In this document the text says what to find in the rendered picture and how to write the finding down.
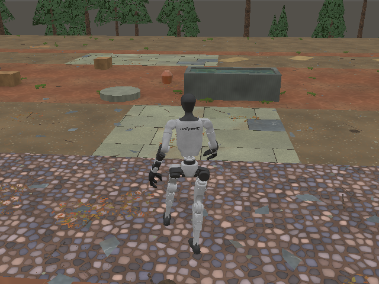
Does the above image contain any robot left thigh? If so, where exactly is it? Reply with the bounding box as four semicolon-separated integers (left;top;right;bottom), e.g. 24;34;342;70
168;164;181;193

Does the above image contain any robot right hand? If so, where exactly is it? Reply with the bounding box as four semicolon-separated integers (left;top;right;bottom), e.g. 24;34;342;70
203;149;217;160

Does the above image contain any robot left upper arm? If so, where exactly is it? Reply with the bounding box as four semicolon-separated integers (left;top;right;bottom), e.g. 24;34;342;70
160;119;177;153

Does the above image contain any left robot forearm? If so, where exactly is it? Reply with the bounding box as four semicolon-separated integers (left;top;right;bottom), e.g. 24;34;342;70
151;144;165;173

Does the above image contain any right robot forearm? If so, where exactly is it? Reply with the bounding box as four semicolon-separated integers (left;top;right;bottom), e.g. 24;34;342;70
210;141;219;154

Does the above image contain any robot right upper arm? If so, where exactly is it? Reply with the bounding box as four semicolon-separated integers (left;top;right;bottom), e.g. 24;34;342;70
201;118;217;149

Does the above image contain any robot left hand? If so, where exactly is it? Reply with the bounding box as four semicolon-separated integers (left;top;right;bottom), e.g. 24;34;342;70
149;171;162;188

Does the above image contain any humanoid robot head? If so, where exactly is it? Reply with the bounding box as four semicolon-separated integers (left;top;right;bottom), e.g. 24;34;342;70
179;93;199;121

